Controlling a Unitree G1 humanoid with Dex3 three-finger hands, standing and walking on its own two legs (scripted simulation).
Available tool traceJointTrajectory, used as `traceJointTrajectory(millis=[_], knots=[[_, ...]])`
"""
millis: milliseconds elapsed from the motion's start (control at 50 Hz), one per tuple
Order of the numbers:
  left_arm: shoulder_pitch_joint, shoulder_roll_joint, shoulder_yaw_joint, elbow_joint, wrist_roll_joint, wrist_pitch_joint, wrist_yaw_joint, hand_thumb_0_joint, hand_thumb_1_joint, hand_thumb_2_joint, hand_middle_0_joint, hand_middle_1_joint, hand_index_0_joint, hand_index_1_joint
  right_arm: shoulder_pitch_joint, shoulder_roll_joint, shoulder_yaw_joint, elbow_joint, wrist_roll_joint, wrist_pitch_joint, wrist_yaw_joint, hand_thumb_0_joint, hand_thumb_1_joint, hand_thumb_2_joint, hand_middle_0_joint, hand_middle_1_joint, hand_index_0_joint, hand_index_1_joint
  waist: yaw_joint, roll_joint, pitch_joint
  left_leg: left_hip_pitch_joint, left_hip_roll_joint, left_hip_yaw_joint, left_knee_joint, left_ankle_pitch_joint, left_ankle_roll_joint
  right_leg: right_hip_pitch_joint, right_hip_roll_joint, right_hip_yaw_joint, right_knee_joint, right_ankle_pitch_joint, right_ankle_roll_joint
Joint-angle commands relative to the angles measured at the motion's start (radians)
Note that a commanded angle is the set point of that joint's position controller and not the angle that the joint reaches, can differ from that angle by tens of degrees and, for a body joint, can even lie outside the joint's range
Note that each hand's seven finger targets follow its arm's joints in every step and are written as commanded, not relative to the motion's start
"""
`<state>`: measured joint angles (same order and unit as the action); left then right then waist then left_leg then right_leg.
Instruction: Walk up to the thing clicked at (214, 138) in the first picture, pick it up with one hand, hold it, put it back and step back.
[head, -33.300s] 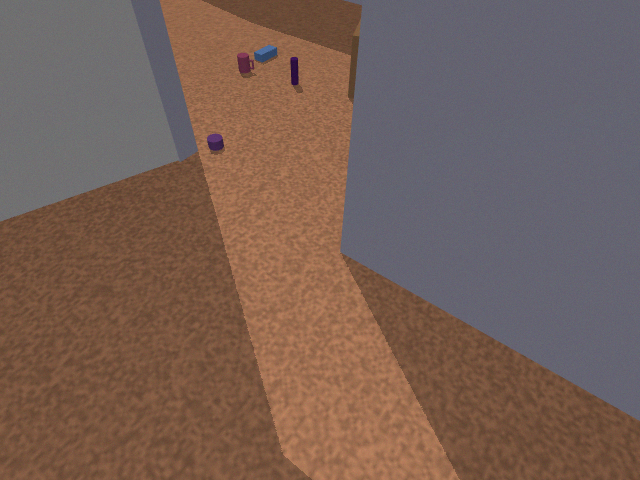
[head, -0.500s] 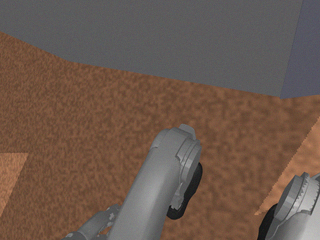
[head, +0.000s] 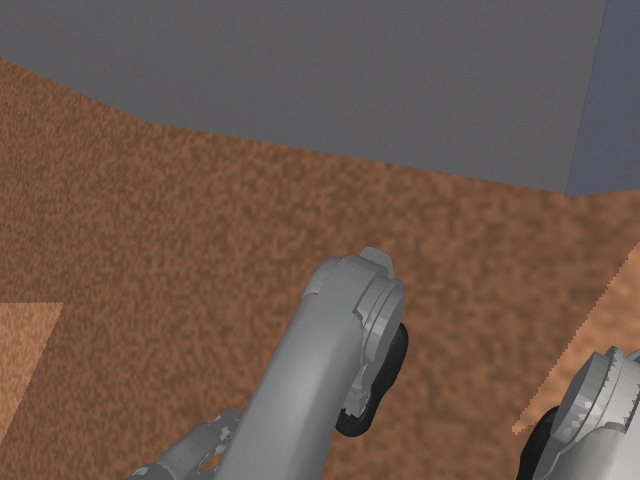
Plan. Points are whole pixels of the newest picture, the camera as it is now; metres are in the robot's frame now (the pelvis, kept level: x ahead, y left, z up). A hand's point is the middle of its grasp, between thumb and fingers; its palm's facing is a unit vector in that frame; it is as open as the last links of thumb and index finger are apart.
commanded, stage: withdraw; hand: right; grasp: from above
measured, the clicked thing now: out of the picture +0.46 -0.33 -0.28
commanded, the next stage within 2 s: home in 1.04 s
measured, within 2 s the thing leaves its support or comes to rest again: neither
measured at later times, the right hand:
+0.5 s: hand out of the picture +0.46 -0.36 -0.12, palm faces -0.33 +0.09 -0.94, open 14.2 cm
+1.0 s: hand out of the picture +0.45 -0.33 -0.15, palm faces -0.44 +0.10 -0.89, open 14.0 cm
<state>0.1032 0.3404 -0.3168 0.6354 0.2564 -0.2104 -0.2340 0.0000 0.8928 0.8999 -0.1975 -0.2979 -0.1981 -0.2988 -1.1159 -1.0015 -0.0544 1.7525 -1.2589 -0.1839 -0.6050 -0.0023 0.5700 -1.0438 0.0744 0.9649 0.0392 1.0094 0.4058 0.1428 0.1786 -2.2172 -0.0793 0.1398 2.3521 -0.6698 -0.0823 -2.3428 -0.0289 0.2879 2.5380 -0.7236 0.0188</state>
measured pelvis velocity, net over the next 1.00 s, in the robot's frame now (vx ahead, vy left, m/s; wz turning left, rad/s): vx -0.01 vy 0.01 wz -0.11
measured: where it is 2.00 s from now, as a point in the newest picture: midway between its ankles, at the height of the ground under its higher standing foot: (439, 444)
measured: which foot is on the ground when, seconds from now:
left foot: down 0.00-1.00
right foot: down 0.00-1.00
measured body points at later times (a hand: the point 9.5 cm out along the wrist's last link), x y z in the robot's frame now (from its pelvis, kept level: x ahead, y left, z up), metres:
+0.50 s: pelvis +0.00 +0.00 +0.02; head +0.23 -0.10 +0.40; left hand +0.11 +0.26 -0.08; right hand +0.47 -0.36 -0.07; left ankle +0.12 +0.13 -0.27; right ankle +0.06 -0.13 -0.28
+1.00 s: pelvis -0.01 +0.01 +0.02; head +0.22 -0.10 +0.39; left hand +0.05 +0.29 -0.06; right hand +0.46 -0.33 -0.09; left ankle +0.12 +0.13 -0.27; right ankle +0.06 -0.13 -0.28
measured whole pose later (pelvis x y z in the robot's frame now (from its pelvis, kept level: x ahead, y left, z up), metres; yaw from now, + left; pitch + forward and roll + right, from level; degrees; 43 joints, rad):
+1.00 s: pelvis -0.01 +0.01 +0.02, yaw -6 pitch +31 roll +10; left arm 0.19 0.32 -0.15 0.65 0.15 0.01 -0.10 0.00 0.91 0.90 -0.20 -0.30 -0.20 -0.30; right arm -1.06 -0.82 -0.03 1.45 -1.27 -0.21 -0.31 0.00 0.53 -1.03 0.09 1.02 0.08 1.04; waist 0.30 0.04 0.02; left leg -2.24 -0.03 0.07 2.31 -0.63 -0.05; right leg -2.34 -0.01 0.19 2.41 -0.63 0.03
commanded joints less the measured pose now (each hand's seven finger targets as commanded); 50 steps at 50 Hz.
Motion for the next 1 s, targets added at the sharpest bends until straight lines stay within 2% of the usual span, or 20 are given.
traceJointTrajectory(millis=[0, 60, 180, 240, 260, 280, 320, 360, 400, 480, 500, 560, 600, 620, 680, 740, 840, 900, 960, 980], knots=[[0.199, 0.338, 0.099, 0.019, -0.003, -0.007, 0.012, 0.000, 0.887, 0.899, -0.201, -0.300, -0.200, -0.300, -0.239, -0.203, -0.017, -0.090, 0.009, 0.008, -0.034, 0.000, 0.575, -1.037, 0.055, 0.970, 0.019, 1.005, 0.053, -0.526, -0.618, 0.349, -0.030, 0.142, -0.201, 0.260, 0.093, 0.481, -0.029, -0.122, -0.270, 0.212, -0.019], [0.194, 0.332, 0.096, 0.005, -0.004, -0.007, 0.013, 0.000, 0.902, 0.901, -0.200, -0.300, -0.200, -0.300, -0.244, -0.194, -0.008, -0.125, 0.014, 0.008, -0.032, 0.000, 0.548, -0.998, 0.057, 1.027, 0.065, 1.018, 0.048, -0.541, -0.663, 0.383, -0.033, 0.139, -0.197, 0.292, 0.094, 0.506, -0.031, -0.121, -0.268, 0.248, -0.017], [0.203, 0.316, 0.123, 0.010, -0.010, -0.006, -0.002, 0.000, 0.907, 0.904, -0.200, -0.300, -0.200, -0.300, -0.241, -0.220, -0.059, -0.310, 0.020, 0.033, -0.037, 0.000, 0.568, -1.008, 0.063, 1.008, 0.059, 1.011, -0.006, -0.683, -0.809, 0.400, -0.029, 0.138, -0.175, 0.361, 0.104, 0.616, -0.033, -0.131, -0.283, 0.341, -0.001], [0.184, 0.300, 0.162, 0.006, -0.034, 0.012, -0.013, 0.000, 0.908, 0.906, -0.200, -0.300, -0.200, -0.300, -0.198, -0.222, -0.102, -0.472, 0.046, 0.061, -0.020, 0.000, 0.576, -1.020, 0.067, 1.006, 0.054, 1.018, -0.080, -0.776, -0.930, 0.393, -0.025, 0.116, -0.172, 0.390, 0.112, 0.651, -0.027, -0.157, -0.295, 0.390, 0.003], [0.193, 0.287, 0.175, 0.015, -0.043, 0.018, -0.021, 0.000, 0.908, 0.906, -0.200, -0.300, -0.200, -0.300, -0.176, -0.176, -0.083, -0.468, 0.052, 0.075, -0.004, 0.000, 0.577, -1.019, 0.063, 1.005, 0.052, 1.016, -0.077, -0.772, -0.913, 0.373, -0.023, 0.109, -0.169, 0.382, 0.116, 0.641, -0.025, -0.163, -0.298, 0.382, 0.003], [0.188, 0.282, 0.195, 0.019, -0.056, 0.027, -0.023, 0.000, 0.904, 0.904, -0.200, -0.300, -0.200, -0.300, -0.138, -0.165, -0.094, -0.520, 0.064, 0.090, 0.011, 0.000, 0.567, -1.017, 0.061, 1.004, 0.051, 1.014, -0.113, -0.768, -0.945, 0.361, -0.025, 0.103, -0.176, 0.379, 0.117, 0.643, -0.024, -0.169, -0.310, 0.390, 0.001], [0.194, 0.270, 0.230, 0.016, -0.081, 0.049, -0.029, 0.000, 0.903, 0.904, -0.200, -0.300, -0.200, -0.300, -0.126, -0.110, -0.080, -0.565, 0.085, 0.123, 0.055, 0.000, 0.565, -1.022, 0.066, 1.008, 0.053, 1.021, -0.127, -0.758, -0.970, 0.329, -0.021, 0.091, -0.185, 0.356, 0.119, 0.633, -0.017, -0.177, -0.326, 0.370, -0.002], [0.212, 0.259, 0.256, 0.025, -0.103, 0.074, -0.034, 0.000, 0.904, 0.905, -0.200, -0.300, -0.200, -0.300, -0.108, -0.036, -0.039, -0.567, 0.102, 0.152, 0.112, 0.000, 0.561, -1.024, 0.067, 1.009, 0.053, 1.023, -0.127, -0.675, -0.929, 0.319, -0.020, 0.074, -0.214, 0.327, 0.116, 0.570, -0.012, -0.189, -0.338, 0.324, -0.015], [0.224, 0.249, 0.273, 0.027, -0.119, 0.098, -0.028, 0.000, 0.905, 0.905, -0.200, -0.300, -0.200, -0.300, -0.103, 0.039, 0.004, -0.525, 0.133, 0.179, 0.179, 0.000, 0.558, -1.031, 0.072, 1.018, 0.056, 1.034, -0.108, -0.545, -0.836, 0.312, -0.019, 0.061, -0.261, 0.262, 0.112, 0.482, -0.006, -0.191, -0.369, 0.236, -0.031], [0.264, 0.253, 0.302, 0.023, -0.140, 0.147, 0.002, 0.000, 0.903, 0.905, -0.200, -0.300, -0.200, -0.300, -0.154, 0.099, 0.064, -0.544, 0.172, 0.171, 0.331, 0.000, 0.547, -1.039, 0.072, 1.036, 0.056, 1.051, -0.078, -0.386, -0.774, 0.352, -0.008, 0.043, -0.326, 0.168, 0.114, 0.432, 0.006, -0.180, -0.414, 0.151, -0.044], [0.263, 0.256, 0.310, 0.023, -0.147, 0.157, 0.015, 0.000, 0.903, 0.905, -0.200, -0.300, -0.200, -0.300, -0.172, 0.119, 0.079, -0.572, 0.180, 0.161, 0.363, 0.000, 0.542, -1.038, 0.071, 1.033, 0.056, 1.048, -0.085, -0.379, -0.767, 0.342, -0.002, 0.043, -0.334, 0.154, 0.121, 0.449, 0.010, -0.176, -0.429, 0.144, -0.039], [0.261, 0.248, 0.313, 0.008, -0.158, 0.184, 0.056, 0.000, 0.902, 0.905, -0.200, -0.300, -0.200, -0.300, -0.212, 0.136, 0.104, -0.587, 0.181, 0.127, 0.438, 0.000, 0.540, -1.039, 0.077, 1.031, 0.060, 1.048, -0.078, -0.347, -0.762, 0.332, 0.008, 0.038, -0.348, 0.126, 0.128, 0.482, 0.021, -0.168, -0.449, 0.124, -0.033], [0.258, 0.235, 0.308, 0.002, -0.160, 0.198, 0.086, 0.000, 0.902, 0.905, -0.200, -0.300, -0.200, -0.300, -0.214, 0.114, 0.102, -0.573, 0.167, 0.099, 0.461, 0.000, 0.537, -1.039, 0.078, 1.027, 0.061, 1.045, -0.089, -0.296, -0.756, 0.362, 0.010, 0.020, -0.374, 0.108, 0.126, 0.448, 0.028, -0.192, -0.432, 0.121, -0.040], [0.259, 0.228, 0.304, -0.002, -0.158, 0.202, 0.098, 0.000, 0.901, 0.904, -0.200, -0.300, -0.200, -0.300, -0.225, 0.113, 0.103, -0.577, 0.160, 0.084, 0.465, 0.000, 0.529, -1.034, 0.084, 1.021, 0.066, 1.039, -0.077, -0.282, -0.753, 0.365, 0.012, 0.016, -0.380, 0.106, 0.123, 0.433, 0.029, -0.199, -0.421, 0.120, -0.043], [0.244, 0.210, 0.284, -0.006, -0.151, 0.216, 0.128, 0.000, 0.902, 0.904, -0.200, -0.300, -0.200, -0.300, -0.231, 0.026, 0.064, -0.551, 0.126, 0.046, 0.444, 0.000, 0.534, -1.037, 0.079, 1.027, 0.063, 1.044, -0.118, -0.295, -0.748, 0.378, 0.017, -0.009, -0.380, 0.093, 0.122, 0.418, 0.033, -0.224, -0.406, 0.133, -0.043], [0.228, 0.199, 0.259, -0.005, -0.140, 0.222, 0.144, 0.000, 0.902, 0.904, -0.200, -0.300, -0.200, -0.300, -0.249, -0.005, 0.047, -0.502, 0.086, 0.011, 0.398, 0.000, 0.538, -1.037, 0.080, 1.025, 0.064, 1.042, -0.120, -0.339, -0.749, 0.366, 0.019, -0.011, -0.364, 0.099, 0.123, 0.418, 0.033, -0.233, -0.401, 0.142, -0.042], [0.234, 0.203, 0.239, 0.001, -0.119, 0.222, 0.146, 0.000, 0.903, 0.902, -0.200, -0.300, -0.200, -0.300, -0.321, -0.032, 0.034, -0.432, 0.025, -0.024, 0.309, 0.000, 0.545, -1.027, 0.078, 1.020, 0.067, 1.031, -0.101, -0.432, -0.811, 0.310, 0.014, 0.002, -0.300, 0.122, 0.125, 0.474, 0.023, -0.215, -0.389, 0.158, -0.036], [0.255, 0.217, 0.238, 0.006, -0.105, 0.211, 0.144, 0.000, 0.904, 0.902, -0.200, -0.300, -0.200, -0.300, -0.366, -0.086, -0.002, -0.458, -0.002, -0.029, 0.253, 0.000, 0.547, -1.020, 0.079, 1.018, 0.072, 1.025, -0.094, -0.512, -0.867, 0.305, 0.020, 0.024, -0.265, 0.171, 0.123, 0.535, 0.022, -0.215, -0.382, 0.192, -0.028], [0.265, 0.231, 0.254, -0.015, -0.103, 0.200, 0.140, 0.000, 0.906, 0.902, -0.200, -0.300, -0.200, -0.300, -0.341, -0.099, -0.039, -0.522, -0.006, -0.011, 0.217, 0.000, 0.555, -1.015, 0.079, 1.007, 0.072, 1.014, -0.116, -0.588, -0.924, 0.286, 0.027, 0.038, -0.250, 0.192, 0.131, 0.594, 0.024, -0.225, -0.388, 0.212, -0.019], [0.261, 0.228, 0.261, -0.019, -0.107, 0.199, 0.138, 0.000, 0.903, 0.900, -0.200, -0.300, -0.200, -0.300, -0.323, -0.101, -0.048, -0.569, -0.003, 0.000, 0.211, 0.000, 0.543, -1.005, 0.075, 1.003, 0.073, 1.005, -0.137, -0.616, -0.971, 0.296, 0.028, 0.034, -0.248, 0.205, 0.135, 0.631, 0.022, -0.228, -0.398, 0.228, -0.015]])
